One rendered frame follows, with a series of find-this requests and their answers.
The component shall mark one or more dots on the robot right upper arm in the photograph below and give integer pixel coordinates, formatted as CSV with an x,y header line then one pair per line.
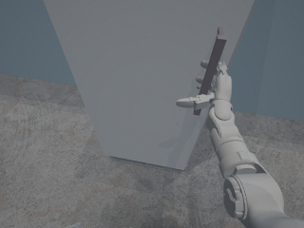
x,y
256,201

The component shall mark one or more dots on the handle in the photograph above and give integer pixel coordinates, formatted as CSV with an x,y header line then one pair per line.
x,y
212,65

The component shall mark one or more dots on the fridge door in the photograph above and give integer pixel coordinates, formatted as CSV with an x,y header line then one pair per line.
x,y
133,59

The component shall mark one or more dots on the right robot hand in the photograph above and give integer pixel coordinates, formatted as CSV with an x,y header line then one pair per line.
x,y
221,86

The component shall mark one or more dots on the robot right forearm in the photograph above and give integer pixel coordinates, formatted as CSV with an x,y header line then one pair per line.
x,y
233,154

